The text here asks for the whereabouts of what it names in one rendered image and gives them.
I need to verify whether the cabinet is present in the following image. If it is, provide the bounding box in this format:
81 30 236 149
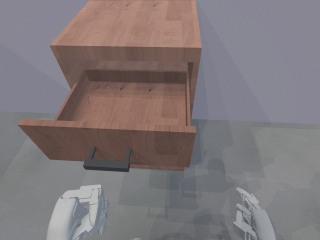
49 0 202 171

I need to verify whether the right robot hand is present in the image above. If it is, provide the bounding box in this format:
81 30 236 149
233 187 276 240

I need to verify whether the left robot hand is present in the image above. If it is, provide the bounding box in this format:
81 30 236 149
46 184 110 240

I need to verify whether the handle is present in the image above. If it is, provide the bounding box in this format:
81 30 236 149
83 146 132 172

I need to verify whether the drawer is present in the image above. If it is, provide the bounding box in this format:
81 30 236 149
18 68 196 168

